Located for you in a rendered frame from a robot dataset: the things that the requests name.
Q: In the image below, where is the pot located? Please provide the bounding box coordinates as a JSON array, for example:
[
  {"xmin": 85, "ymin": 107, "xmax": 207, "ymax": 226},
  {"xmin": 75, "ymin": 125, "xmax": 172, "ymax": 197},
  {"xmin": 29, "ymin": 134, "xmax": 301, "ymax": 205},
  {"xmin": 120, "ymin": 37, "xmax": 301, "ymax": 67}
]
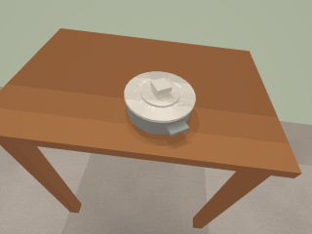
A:
[{"xmin": 127, "ymin": 106, "xmax": 190, "ymax": 137}]

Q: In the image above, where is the lid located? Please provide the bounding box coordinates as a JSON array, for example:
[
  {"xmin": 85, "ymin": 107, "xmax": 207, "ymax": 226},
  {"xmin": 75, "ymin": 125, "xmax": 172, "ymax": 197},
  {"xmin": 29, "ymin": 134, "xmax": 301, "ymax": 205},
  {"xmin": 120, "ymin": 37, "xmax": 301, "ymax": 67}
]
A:
[{"xmin": 124, "ymin": 71, "xmax": 196, "ymax": 123}]

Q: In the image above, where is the knob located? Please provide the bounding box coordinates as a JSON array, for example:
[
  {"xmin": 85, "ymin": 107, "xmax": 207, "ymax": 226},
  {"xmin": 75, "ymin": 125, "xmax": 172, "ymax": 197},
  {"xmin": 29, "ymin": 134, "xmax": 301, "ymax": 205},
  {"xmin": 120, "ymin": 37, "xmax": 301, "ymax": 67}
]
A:
[{"xmin": 150, "ymin": 77, "xmax": 173, "ymax": 96}]

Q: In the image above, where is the table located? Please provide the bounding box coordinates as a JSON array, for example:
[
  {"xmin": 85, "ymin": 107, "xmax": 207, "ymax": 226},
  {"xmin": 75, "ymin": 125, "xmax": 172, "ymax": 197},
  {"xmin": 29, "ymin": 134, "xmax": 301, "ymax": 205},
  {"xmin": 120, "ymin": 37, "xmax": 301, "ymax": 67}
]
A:
[{"xmin": 0, "ymin": 28, "xmax": 302, "ymax": 229}]

